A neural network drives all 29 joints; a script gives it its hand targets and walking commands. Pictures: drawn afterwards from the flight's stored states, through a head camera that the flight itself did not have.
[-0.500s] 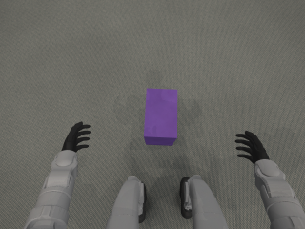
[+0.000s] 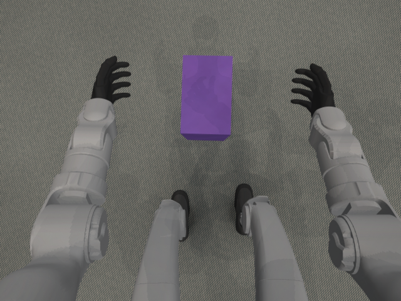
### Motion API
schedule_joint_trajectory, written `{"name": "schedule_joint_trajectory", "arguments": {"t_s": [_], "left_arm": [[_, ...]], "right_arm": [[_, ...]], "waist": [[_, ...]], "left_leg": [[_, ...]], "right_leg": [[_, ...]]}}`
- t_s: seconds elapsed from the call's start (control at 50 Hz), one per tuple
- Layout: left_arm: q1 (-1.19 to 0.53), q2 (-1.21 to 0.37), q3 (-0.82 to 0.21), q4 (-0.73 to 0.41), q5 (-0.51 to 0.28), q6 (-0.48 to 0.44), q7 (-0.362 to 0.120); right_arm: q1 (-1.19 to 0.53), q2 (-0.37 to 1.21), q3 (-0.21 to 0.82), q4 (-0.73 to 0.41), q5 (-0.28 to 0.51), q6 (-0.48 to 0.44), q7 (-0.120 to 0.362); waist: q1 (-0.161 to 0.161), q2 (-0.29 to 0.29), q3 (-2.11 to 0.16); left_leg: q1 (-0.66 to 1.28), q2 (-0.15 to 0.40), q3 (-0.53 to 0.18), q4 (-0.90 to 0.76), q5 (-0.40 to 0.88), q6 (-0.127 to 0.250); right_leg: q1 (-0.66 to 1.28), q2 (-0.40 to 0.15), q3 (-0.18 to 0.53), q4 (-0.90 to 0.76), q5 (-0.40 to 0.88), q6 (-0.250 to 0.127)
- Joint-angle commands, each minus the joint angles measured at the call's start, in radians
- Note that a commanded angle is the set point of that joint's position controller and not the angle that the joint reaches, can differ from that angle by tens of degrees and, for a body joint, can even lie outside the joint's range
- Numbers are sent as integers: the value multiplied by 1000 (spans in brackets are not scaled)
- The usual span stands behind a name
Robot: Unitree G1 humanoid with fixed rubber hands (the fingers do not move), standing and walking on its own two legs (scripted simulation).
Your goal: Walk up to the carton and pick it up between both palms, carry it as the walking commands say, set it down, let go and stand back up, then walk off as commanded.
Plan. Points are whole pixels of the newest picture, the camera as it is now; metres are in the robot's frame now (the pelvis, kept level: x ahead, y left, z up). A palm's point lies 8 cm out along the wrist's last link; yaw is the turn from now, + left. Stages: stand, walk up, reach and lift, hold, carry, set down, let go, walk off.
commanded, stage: reach and lift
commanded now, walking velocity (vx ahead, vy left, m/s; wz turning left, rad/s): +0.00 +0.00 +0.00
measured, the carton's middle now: (206, 104) +0.53 +0.00 -0.54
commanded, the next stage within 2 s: none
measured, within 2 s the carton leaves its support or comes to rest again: neither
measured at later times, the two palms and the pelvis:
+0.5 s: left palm (126, 79) +0.51 +0.17 -0.18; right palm (293, 89) +0.48 -0.19 -0.19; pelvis +0.01 +0.01 -0.02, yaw -1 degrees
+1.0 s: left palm (152, 97) +0.51 +0.15 -0.33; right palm (266, 104) +0.48 -0.17 -0.34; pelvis -0.02 +0.01 -0.17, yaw -2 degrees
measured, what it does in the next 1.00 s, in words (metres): lowers itself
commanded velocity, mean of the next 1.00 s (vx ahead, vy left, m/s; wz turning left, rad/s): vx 0.00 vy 0.00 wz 0.00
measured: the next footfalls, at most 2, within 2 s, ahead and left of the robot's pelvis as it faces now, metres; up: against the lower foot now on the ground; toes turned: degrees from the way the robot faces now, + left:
none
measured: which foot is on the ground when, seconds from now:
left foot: down 0.00-1.00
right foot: down 0.00-1.00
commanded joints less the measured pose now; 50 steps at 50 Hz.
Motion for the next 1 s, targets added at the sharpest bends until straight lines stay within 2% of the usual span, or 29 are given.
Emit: {"name": "schedule_joint_trajectory", "arguments": {"t_s": [0.0, 0.02, 0.08, 0.14, 0.24, 0.32, 0.38, 0.4, 0.48, 0.56, 0.7, 0.8, 0.9, 0.98], "left_arm": [[-370, 86, 98, -103, -26, -79, -2], [-382, 94, 113, -105, -21, -83, -2], [-402, 70, 122, -91, -12, -89, -4], [-428, 27, 129, -83, 9, -92, -9], [-415, -37, 142, -89, 51, -100, -12], [-419, -59, 166, -79, 98, -112, -8], [-431, -61, 193, -80, 116, -124, -1], [-451, -54, 196, -90, 115, -125, 3], [-498, -46, 181, -94, 99, -119, 21], [-564, -32, 145, -107, 67, -105, 40], [-618, -4, 115, 1, 20, -81, 66], [-667, 42, 94, -36, -17, -81, 92], [-690, 65, 55, -33, -49, -76, 108], [-730, 103, 47, -41, -63, -80, 120]], "right_arm": [[-404, 13, -86, -167, -6, -67, -49], [-417, 19, -92, -173, -14, -70, -56], [-445, 23, -117, -183, -39, -80, -66], [-450, 42, -140, -160, -71, -87, -60], [-420, 88, -158, -110, -100, -92, -31], [-415, 113, -180, -61, -122, -105, -11], [-442, 103, -205, -96, -144, -126, -11], [-463, 94, -208, -110, -148, -129, -14], [-515, 77, -196, -130, -136, -129, -25], [-566, 53, -171, -112, -109, -114, -38], [-633, 9, -157, -14, -97, -91, -58], [-687, -20, -128, -53, -74, -87, -81], [-718, -36, -73, -43, -36, -80, -95], [-768, -78, -64, -54, -24, -85, -112]], "waist": [[11, -99, -1188], [16, -112, -1225], [16, -106, -1269], [8, -75, -1260], [11, -48, -1232], [15, -33, -1157], [12, -30, -1169], [6, -33, -1194], [13, -44, -1267], [7, -37, -1296], [-11, -35, -1166], [-4, -39, -1269], [10, -45, -1272], [9, -51, -1295]], "left_leg": [[351, -102, 46, -55, 373, 1], [351, -105, 44, -53, 396, 4], [363, -109, 32, -58, 459, 6], [398, -104, 15, -53, 517, 2], [435, -92, -3, -34, 575, -4], [389, -85, -11, 11, 568, -12], [353, -83, -15, 58, 580, -18], [335, -85, -11, 72, 564, -20], [262, -93, 3, 137, 486, -21], [193, -98, 16, 220, 370, -23], [-25, -107, 29, 359, 162, -33], [-58, -122, 45, 472, 188, -38], [-111, -123, 58, 562, 177, -38], [-135, -125, 57, 631, 171, -36]], "right_leg": [[499, 152, 26, 38, 399, 8], [516, 154, 25, 45, 430, 8], [522, 157, 28, 44, 504, 4], [431, 162, 22, 37, 515, -5], [318, 166, 20, 42, 507, -10], [165, 170, 15, 75, 444, -9], [101, 175, 12, 113, 438, -5], [111, 176, 10, 129, 436, -3], [119, 177, 4, 204, 388, 4], [63, 180, -5, 293, 287, 4], [-114, 181, -21, 444, 101, 1], [-104, 188, -28, 556, 131, 6], [-122, 180, -22, 651, 127, 8], [-120, 175, -22, 720, 133, 8]]}}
